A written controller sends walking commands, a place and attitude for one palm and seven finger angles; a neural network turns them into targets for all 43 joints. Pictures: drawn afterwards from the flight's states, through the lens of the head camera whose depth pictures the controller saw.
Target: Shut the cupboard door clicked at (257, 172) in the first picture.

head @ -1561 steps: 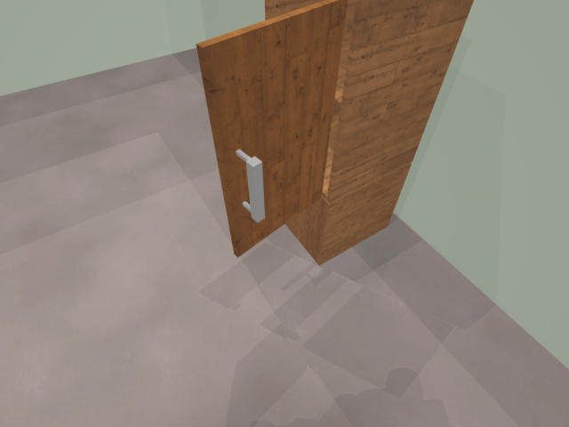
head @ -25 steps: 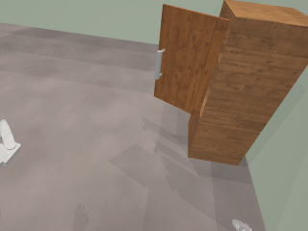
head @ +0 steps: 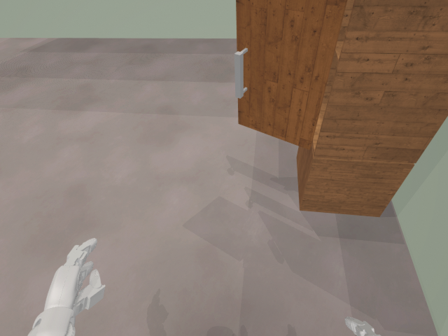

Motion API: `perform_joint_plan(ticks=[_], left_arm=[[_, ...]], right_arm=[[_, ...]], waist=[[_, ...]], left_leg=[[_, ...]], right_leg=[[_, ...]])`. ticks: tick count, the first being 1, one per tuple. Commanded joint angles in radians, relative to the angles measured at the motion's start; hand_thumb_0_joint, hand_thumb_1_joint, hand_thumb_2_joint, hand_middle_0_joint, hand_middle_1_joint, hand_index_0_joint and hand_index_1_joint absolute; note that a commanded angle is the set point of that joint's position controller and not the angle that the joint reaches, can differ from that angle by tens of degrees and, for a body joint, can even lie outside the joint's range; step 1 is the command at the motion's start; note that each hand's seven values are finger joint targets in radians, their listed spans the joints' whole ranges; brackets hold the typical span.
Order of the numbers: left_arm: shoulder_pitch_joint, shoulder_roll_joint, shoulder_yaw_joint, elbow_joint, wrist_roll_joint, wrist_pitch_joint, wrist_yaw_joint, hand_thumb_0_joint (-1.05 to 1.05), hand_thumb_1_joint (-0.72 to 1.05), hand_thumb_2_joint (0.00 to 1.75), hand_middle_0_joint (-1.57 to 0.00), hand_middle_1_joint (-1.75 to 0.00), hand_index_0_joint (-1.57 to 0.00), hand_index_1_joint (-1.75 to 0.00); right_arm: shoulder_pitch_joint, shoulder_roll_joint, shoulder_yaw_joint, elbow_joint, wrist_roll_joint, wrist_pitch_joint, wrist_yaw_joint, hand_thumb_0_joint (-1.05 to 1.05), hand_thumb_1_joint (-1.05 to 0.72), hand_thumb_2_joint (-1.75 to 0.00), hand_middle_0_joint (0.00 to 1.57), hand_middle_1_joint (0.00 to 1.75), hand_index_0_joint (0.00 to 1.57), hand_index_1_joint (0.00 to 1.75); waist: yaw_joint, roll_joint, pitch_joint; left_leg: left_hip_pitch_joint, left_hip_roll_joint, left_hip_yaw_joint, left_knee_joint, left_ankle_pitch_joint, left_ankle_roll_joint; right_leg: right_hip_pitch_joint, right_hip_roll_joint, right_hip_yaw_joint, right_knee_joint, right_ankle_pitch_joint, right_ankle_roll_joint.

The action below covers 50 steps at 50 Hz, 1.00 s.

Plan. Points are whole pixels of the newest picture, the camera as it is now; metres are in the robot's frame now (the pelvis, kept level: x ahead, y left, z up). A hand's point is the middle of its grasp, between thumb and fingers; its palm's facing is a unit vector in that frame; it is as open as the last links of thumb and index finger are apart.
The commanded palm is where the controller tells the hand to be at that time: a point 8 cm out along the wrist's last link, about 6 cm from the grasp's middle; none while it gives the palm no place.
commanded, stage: let the arm hang, fingers relaxed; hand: left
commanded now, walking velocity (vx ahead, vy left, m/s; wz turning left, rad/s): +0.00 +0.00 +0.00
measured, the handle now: (242, 73) +1.03 -0.01 -0.05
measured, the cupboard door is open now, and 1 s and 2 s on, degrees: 64 64 64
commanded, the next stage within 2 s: look to check the result in 0.96 s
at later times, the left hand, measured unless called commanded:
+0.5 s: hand out of the picture -0.01 +0.18 -0.14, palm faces +0.01 -0.97 -0.25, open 7.3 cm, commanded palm none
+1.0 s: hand out of the picture -0.02 +0.14 -0.15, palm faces +0.03 -0.99 -0.14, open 7.4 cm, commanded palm none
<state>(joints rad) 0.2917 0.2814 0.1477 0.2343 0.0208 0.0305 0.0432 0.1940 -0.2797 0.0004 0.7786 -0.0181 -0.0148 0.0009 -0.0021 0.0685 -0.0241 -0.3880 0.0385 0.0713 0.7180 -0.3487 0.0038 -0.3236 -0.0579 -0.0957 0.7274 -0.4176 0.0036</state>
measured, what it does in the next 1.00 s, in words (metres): stands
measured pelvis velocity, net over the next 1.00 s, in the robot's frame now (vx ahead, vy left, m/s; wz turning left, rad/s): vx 0.00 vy -0.01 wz -0.02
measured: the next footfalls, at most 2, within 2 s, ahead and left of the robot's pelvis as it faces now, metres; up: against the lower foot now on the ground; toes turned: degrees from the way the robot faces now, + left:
none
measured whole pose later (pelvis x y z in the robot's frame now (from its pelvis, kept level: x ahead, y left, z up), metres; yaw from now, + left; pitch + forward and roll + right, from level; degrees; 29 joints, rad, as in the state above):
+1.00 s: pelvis +0.00 -0.01 +0.03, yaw -1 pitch -2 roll +0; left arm 0.32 0.10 0.00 1.16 0.02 0.00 0.04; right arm 0.33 -0.10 0.00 1.15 -0.01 0.01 -0.04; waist -0.01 -0.01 0.03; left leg -0.18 0.05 0.08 0.41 -0.20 -0.01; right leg -0.12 -0.02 -0.09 0.42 -0.26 -0.01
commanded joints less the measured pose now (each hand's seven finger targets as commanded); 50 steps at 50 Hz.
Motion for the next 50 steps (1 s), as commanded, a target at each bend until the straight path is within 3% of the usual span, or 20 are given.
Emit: perform_joint_plan(ticks=[1, 2, 3, 6, 8, 17, 23, 38, 50], left_arm=[[0.039, 0.084, -0.082, 0.239, 0.002, -0.015, -0.032, 0.00, 0.90, 0.90, -0.20, -0.30, -0.20, -0.30], [0.021, 0.096, -0.088, 0.313, 0.002, -0.018, -0.031, 0.00, 0.90, 0.90, -0.20, -0.30, -0.20, -0.30], [0.001, 0.096, -0.093, 0.380, 0.000, -0.024, -0.030, 0.00, 0.90, 0.90, -0.20, -0.30, -0.20, -0.30], [-0.031, 0.070, -0.108, 0.534, -0.007, -0.027, -0.028, 0.00, 0.90, 0.90, -0.20, -0.30, -0.20, -0.30], [-0.002, 0.019, -0.090, 0.586, -0.001, -0.030, -0.023, 0.00, 0.90, 0.90, -0.20, -0.30, -0.20, -0.30], [-0.010, 0.015, -0.120, 0.779, -0.008, -0.034, -0.023, 0.00, 0.90, 0.90, -0.20, -0.30, -0.20, -0.30], [0.023, -0.004, -0.127, 0.853, -0.011, -0.034, -0.017, 0.00, 0.90, 0.90, -0.20, -0.30, -0.20, -0.30], [0.102, -0.061, -0.124, 0.906, -0.012, -0.038, -0.005, 0.00, 0.90, 0.90, -0.20, -0.30, -0.20, -0.30], [0.116, -0.078, -0.122, 0.909, -0.009, -0.041, -0.002, 0.00, 0.90, 0.90, -0.20, -0.30, -0.20, -0.30]], right_arm=[[-0.028, -0.102, -0.032, -0.083, -0.008, 0.000, -0.013, 0.00, -0.90, -0.90, 0.20, 0.30, 0.20, 0.30], [-0.012, -0.075, -0.026, -0.058, -0.008, 0.014, -0.012, 0.00, -0.90, -0.90, 0.20, 0.30, 0.20, 0.30], [-0.007, -0.058, -0.024, -0.029, -0.010, 0.022, -0.012, 0.00, -0.90, -0.90, 0.20, 0.30, 0.20, 0.30], [-0.007, -0.039, -0.015, 0.053, -0.010, 0.024, -0.016, 0.00, -0.90, -0.90, 0.20, 0.30, 0.20, 0.30], [-0.010, -0.019, -0.023, 0.081, -0.014, 0.020, -0.022, 0.00, -0.90, -0.90, 0.20, 0.30, 0.20, 0.30], [0.059, -0.007, -0.020, 0.225, 0.000, 0.027, -0.030, 0.00, -0.90, -0.90, 0.20, 0.30, 0.20, 0.30], [0.113, 0.022, -0.014, 0.298, 0.003, 0.027, -0.032, 0.00, -0.90, -0.90, 0.20, 0.30, 0.20, 0.30], [0.191, 0.087, -0.009, 0.360, 0.004, 0.018, -0.041, 0.00, -0.90, -0.90, 0.20, 0.30, 0.20, 0.30], [0.203, 0.094, -0.015, 0.351, 0.005, 0.014, -0.044, 0.00, -0.90, -0.90, 0.20, 0.30, 0.20, 0.30]], waist=[[0.008, -0.226, -0.080], [-0.005, -0.231, -0.079], [-0.013, -0.190, -0.079], [-0.016, 0.026, -0.059], [-0.003, 0.111, -0.077], [-0.008, -0.061, 0.044], [-0.007, -0.109, 0.108], [-0.001, -0.054, 0.131], [-0.004, -0.060, 0.125]], left_leg=[[0.068, 0.060, -0.094, -0.124, 0.453, 0.016], [0.101, 0.029, -0.067, -0.120, 0.361, 0.001], [0.135, 0.018, -0.063, -0.138, 0.320, -0.005], [0.181, 0.054, -0.081, -0.233, 0.350, 0.002], [0.174, 0.066, -0.091, -0.264, 0.324, 0.010], [0.207, 0.076, -0.079, -0.343, 0.238, 0.000], [0.209, 0.074, -0.066, -0.379, 0.190, 0.003], [0.189, 0.062, -0.053, -0.384, 0.196, 0.008], [0.196, 0.066, -0.056, -0.375, 0.220, 0.012]], right_leg=[[0.142, -0.090, 0.121, -0.163, 0.578, -0.041], [0.126, -0.124, 0.138, -0.201, 0.591, -0.063], [0.111, -0.132, 0.152, -0.224, 0.572, -0.074], [0.114, -0.075, 0.115, -0.260, 0.366, -0.037], [0.167, -0.057, 0.106, -0.300, 0.335, -0.032], [0.144, -0.060, 0.100, -0.421, 0.258, -0.035], [0.116, -0.056, 0.103, -0.451, 0.188, -0.032], [0.122, -0.050, 0.104, -0.433, 0.206, -0.035], [0.127, -0.046, 0.098, -0.418, 0.243, -0.033]])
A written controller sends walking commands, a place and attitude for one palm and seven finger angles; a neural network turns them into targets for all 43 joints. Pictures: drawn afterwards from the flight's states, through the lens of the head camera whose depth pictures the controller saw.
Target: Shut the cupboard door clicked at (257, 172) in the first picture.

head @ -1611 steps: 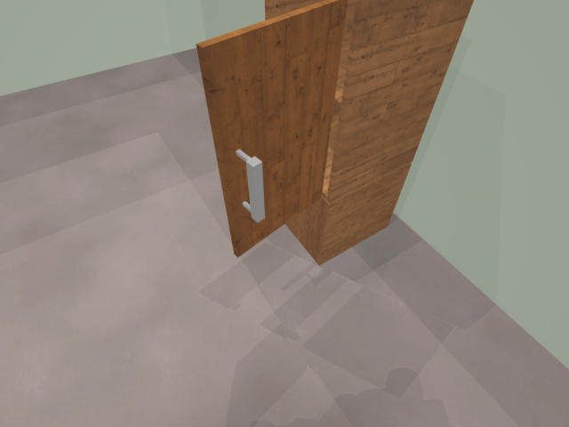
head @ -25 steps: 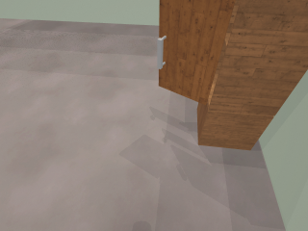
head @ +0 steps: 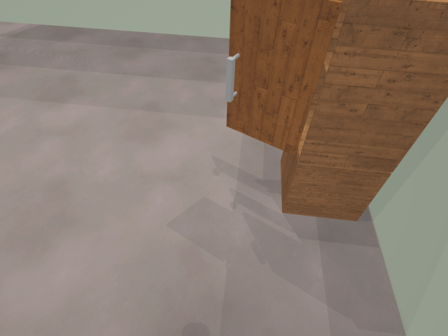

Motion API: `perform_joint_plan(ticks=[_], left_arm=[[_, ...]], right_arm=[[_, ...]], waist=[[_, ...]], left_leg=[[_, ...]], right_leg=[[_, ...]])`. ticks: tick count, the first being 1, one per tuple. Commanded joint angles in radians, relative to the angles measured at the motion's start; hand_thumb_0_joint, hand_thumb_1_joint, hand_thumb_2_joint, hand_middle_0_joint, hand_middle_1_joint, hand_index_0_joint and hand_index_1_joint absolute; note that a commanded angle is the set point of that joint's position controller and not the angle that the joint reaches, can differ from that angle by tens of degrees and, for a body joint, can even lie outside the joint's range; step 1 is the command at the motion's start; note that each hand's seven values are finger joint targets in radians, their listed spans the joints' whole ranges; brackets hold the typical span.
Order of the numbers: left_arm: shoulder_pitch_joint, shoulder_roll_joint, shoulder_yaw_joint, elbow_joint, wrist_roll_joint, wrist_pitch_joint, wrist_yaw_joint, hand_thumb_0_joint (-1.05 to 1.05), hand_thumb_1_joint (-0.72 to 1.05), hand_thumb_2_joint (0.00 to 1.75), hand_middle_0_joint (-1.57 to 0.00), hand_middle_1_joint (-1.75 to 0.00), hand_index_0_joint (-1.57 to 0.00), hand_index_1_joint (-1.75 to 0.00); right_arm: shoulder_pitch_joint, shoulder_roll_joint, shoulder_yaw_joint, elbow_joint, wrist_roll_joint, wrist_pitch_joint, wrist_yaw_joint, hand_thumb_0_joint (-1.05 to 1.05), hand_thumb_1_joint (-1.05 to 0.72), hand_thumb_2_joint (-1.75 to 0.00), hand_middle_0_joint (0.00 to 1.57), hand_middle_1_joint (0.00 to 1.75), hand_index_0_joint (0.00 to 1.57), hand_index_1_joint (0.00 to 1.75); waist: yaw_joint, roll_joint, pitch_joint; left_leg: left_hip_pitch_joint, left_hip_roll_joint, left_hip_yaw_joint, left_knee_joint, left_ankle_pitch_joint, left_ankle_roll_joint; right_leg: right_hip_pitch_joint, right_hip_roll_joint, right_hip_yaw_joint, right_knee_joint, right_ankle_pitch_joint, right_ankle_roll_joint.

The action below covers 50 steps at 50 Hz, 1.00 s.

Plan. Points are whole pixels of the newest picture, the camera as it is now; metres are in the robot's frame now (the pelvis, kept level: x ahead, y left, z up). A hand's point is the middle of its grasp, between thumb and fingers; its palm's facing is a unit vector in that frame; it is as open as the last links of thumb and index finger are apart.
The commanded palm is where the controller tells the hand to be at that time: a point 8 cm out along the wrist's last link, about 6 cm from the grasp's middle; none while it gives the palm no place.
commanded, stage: look to check the result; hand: left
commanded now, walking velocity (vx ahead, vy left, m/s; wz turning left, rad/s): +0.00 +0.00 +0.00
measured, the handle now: (233, 78) +1.03 +0.02 -0.07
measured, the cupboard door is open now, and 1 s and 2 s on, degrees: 64 64 64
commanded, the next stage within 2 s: walk to a spot facing it in 0.50 s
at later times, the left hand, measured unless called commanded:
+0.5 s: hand out of the picture -0.01 +0.18 -0.18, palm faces +0.02 -0.98 -0.20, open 7.4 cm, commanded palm none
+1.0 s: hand out of the picture +0.03 +0.23 -0.20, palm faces +0.18 -0.96 -0.23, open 7.4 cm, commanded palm none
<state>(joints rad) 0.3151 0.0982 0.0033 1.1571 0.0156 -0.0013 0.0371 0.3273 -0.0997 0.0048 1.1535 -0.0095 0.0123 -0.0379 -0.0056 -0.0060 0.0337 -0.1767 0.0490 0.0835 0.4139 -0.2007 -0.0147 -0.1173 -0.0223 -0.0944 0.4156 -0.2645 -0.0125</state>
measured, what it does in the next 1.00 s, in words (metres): stands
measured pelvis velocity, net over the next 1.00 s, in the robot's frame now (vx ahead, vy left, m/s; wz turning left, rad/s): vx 0.01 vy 0.03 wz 0.17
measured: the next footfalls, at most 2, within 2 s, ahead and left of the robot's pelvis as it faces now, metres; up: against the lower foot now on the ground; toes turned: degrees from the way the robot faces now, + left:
right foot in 1.34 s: +0.11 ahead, -0.11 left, +0.00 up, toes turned +22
left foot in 1.78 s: +0.19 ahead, +0.21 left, +0.00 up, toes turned +48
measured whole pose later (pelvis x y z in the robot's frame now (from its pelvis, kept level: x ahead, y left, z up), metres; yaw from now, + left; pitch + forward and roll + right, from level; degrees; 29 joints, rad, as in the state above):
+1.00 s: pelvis +0.01 +0.03 -0.02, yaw +10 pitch +0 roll -1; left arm 0.19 0.21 0.07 0.99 0.03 0.05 0.04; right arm 0.24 -0.18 -0.04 1.00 -0.03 0.04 0.00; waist -0.02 -0.04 0.11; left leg -0.35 0.00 0.07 0.69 -0.33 0.05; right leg -0.28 -0.10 -0.14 0.85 -0.53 0.03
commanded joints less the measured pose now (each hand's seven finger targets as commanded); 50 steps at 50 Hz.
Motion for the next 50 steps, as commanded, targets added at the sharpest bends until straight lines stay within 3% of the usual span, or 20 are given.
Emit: perform_joint_plan(ticks=[1, 7, 25, 31, 33, 36, 39, 41, 43, 44, 45, 46, 47, 48, 49, 50], left_arm=[[0.095, 0.101, 0.022, -0.012, -0.003, -0.010, 0.005, 0.00, 0.90, 0.90, -0.20, -0.30, -0.20, -0.30], [0.084, 0.113, 0.022, -0.018, -0.002, -0.008, 0.004, 0.00, 0.90, 0.90, -0.20, -0.30, -0.20, -0.30], [0.041, 0.173, 0.027, -0.031, -0.001, -0.019, 0.001, 0.00, 0.90, 0.90, -0.20, -0.30, -0.20, -0.30], [0.016, 0.183, 0.025, -0.032, -0.002, -0.016, -0.001, 0.00, 0.90, 0.90, -0.20, -0.30, -0.20, -0.30], [0.023, 0.168, 0.029, -0.037, -0.003, -0.007, 0.002, 0.00, 0.90, 0.90, -0.20, -0.30, -0.20, -0.30], [0.024, 0.201, 0.053, -0.070, -0.001, 0.002, 0.005, 0.00, 0.90, 0.90, -0.20, -0.30, -0.20, -0.30], [0.008, 0.242, 0.078, -0.113, 0.004, 0.012, 0.006, 0.00, 0.90, 0.90, -0.20, -0.30, -0.20, -0.30], [-0.013, 0.260, 0.089, -0.150, 0.008, 0.015, 0.004, 0.00, 0.90, 0.90, -0.20, -0.30, -0.20, -0.30], [-0.052, 0.271, 0.098, -0.185, 0.018, 0.014, 0.006, 0.00, 0.90, 0.90, -0.20, -0.30, -0.20, -0.30], [-0.080, 0.273, 0.102, -0.201, 0.020, 0.015, 0.006, 0.00, 0.90, 0.90, -0.20, -0.30, -0.20, -0.30], [-0.096, 0.282, 0.103, -0.216, 0.015, 0.017, 0.002, 0.00, 0.90, 0.90, -0.20, -0.30, -0.20, -0.30], [-0.082, 0.261, 0.103, -0.232, 0.008, 0.023, -0.002, 0.00, 0.90, 0.90, -0.20, -0.30, -0.20, -0.30], [-0.049, 0.206, 0.094, -0.256, -0.001, 0.028, -0.001, 0.00, 0.90, 0.90, -0.20, -0.30, -0.20, -0.30], [-0.132, 0.211, 0.088, -0.280, 0.007, 0.042, 0.008, 0.00, 0.90, 0.90, -0.20, -0.30, -0.20, -0.30], [-0.179, 0.220, 0.090, -0.299, 0.009, 0.044, 0.004, 0.00, 0.90, 0.90, -0.20, -0.30, -0.20, -0.30], [-0.180, 0.219, 0.093, -0.301, 0.010, 0.037, -0.003, 0.00, 0.90, 0.90, -0.20, -0.30, -0.20, -0.30]], right_arm=[[0.066, -0.089, -0.020, -0.026, -0.005, -0.014, -0.006, 0.00, -0.90, -0.90, 0.20, 0.30, 0.20, 0.30], [0.055, -0.099, -0.021, -0.031, -0.004, -0.012, -0.004, 0.00, -0.90, -0.90, 0.20, 0.30, 0.20, 0.30], [-0.005, -0.158, -0.029, -0.040, -0.002, -0.020, 0.000, 0.00, -0.90, -0.90, 0.20, 0.30, 0.20, 0.30], [-0.028, -0.172, -0.028, -0.041, -0.004, -0.017, 0.001, 0.00, -0.90, -0.90, 0.20, 0.30, 0.20, 0.30], [-0.023, -0.145, -0.023, -0.048, -0.005, -0.010, 0.004, 0.00, -0.90, -0.90, 0.20, 0.30, 0.20, 0.30], [-0.033, -0.161, -0.035, -0.078, -0.005, 0.001, 0.008, 0.00, -0.90, -0.90, 0.20, 0.30, 0.20, 0.30], [-0.052, -0.163, -0.049, -0.120, -0.006, 0.015, 0.014, 0.00, -0.90, -0.90, 0.20, 0.30, 0.20, 0.30], [-0.084, -0.158, -0.059, -0.157, -0.010, 0.026, 0.020, 0.00, -0.90, -0.90, 0.20, 0.30, 0.20, 0.30], [-0.097, -0.161, -0.070, -0.187, -0.009, 0.030, 0.028, 0.00, -0.90, -0.90, 0.20, 0.30, 0.20, 0.30], [-0.083, -0.162, -0.072, -0.199, -0.007, 0.027, 0.034, 0.00, -0.90, -0.90, 0.20, 0.30, 0.20, 0.30], [-0.057, -0.171, -0.073, -0.198, -0.006, 0.023, 0.039, 0.00, -0.90, -0.90, 0.20, 0.30, 0.20, 0.30], [-0.011, -0.213, -0.079, -0.196, -0.011, 0.017, 0.040, 0.00, -0.90, -0.90, 0.20, 0.30, 0.20, 0.30], [0.032, -0.297, -0.095, -0.201, -0.025, 0.012, 0.033, 0.00, -0.90, -0.90, 0.20, 0.30, 0.20, 0.30], [0.084, -0.320, -0.104, -0.182, -0.031, 0.016, 0.021, 0.00, -0.90, -0.90, 0.20, 0.30, 0.20, 0.30], [0.077, -0.319, -0.103, -0.187, -0.027, 0.012, 0.015, 0.00, -0.90, -0.90, 0.20, 0.30, 0.20, 0.30], [0.031, -0.314, -0.100, -0.205, -0.028, 0.008, 0.010, 0.00, -0.90, -0.90, 0.20, 0.30, 0.20, 0.30]], waist=[[0.001, 0.017, 0.066], [-0.001, 0.012, 0.085], [0.000, 0.002, 0.024], [0.000, 0.019, 0.054], [0.001, 0.017, 0.054], [0.007, 0.002, 0.027], [0.011, -0.084, 0.016], [0.016, -0.159, 0.039], [0.007, -0.164, 0.047], [-0.008, -0.143, 0.041], [-0.024, -0.087, 0.032], [-0.035, 0.069, 0.005], [-0.042, 0.312, -0.021], [-0.090, 0.341, -0.039], [-0.073, 0.259, -0.025], [-0.052, 0.192, -0.029]], left_leg=[[-0.007, 0.056, -0.069, -0.068, 0.085, 0.031], [-0.012, 0.058, -0.070, -0.080, 0.068, 0.031], [0.038, 0.067, -0.072, -0.070, 0.165, 0.034], [0.032, 0.066, -0.077, -0.088, 0.127, 0.030], [0.003, 0.059, -0.077, -0.062, 0.158, 0.025], [-0.055, 0.044, -0.078, 0.013, 0.189, 0.025], [-0.129, 0.003, -0.044, 0.160, 0.128, 0.013], [-0.184, -0.008, -0.018, 0.320, -0.094, 0.001], [-0.210, 0.013, -0.019, 0.382, -0.251, -0.005], [-0.190, 0.025, -0.027, 0.315, -0.218, -0.004], [-0.123, 0.033, -0.034, 0.209, -0.077, 0.002], [-0.038, 0.096, -0.159, 0.085, 0.225, 0.045], [0.023, 0.262, -0.432, -0.019, 0.476, 0.148], [0.002, 0.307, -0.572, -0.128, 0.322, 0.198], [-0.018, 0.302, -0.585, -0.139, 0.206, 0.207], [-0.023, 0.279, -0.545, -0.128, 0.153, 0.202]], right_leg=[[-0.081, -0.081, 0.096, -0.104, 0.103, -0.016], [-0.090, -0.079, 0.098, -0.102, 0.088, -0.012], [-0.034, -0.093, 0.097, -0.100, 0.204, -0.014], [-0.044, -0.092, 0.103, -0.120, 0.153, -0.013], [-0.033, -0.103, 0.080, -0.082, 0.175, -0.004], [-0.016, -0.134, 0.057, -0.020, 0.207, -0.013], [-0.021, -0.220, 0.079, -0.027, 0.194, -0.066], [-0.059, -0.303, 0.104, -0.057, 0.224, -0.121], [-0.084, -0.364, 0.091, -0.034, 0.286, -0.154], [-0.085, -0.356, 0.051, 0.022, 0.314, -0.133], [-0.116, -0.324, -0.004, 0.103, 0.301, -0.089], [-0.198, -0.230, -0.071, 0.241, 0.170, -0.010], [-0.304, -0.089, -0.103, 0.423, -0.203, 0.066], [-0.344, -0.033, 0.009, 0.626, -0.404, 0.055], [-0.404, -0.056, 0.096, 0.715, -0.335, 0.042], [-0.431, -0.063, 0.117, 0.741, -0.263, 0.050]])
